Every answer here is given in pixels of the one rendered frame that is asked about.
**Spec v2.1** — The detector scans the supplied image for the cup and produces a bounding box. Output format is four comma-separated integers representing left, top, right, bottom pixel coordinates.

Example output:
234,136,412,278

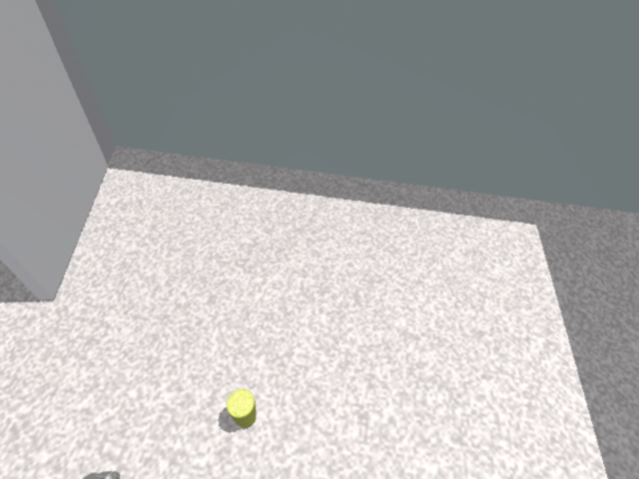
227,389,257,428

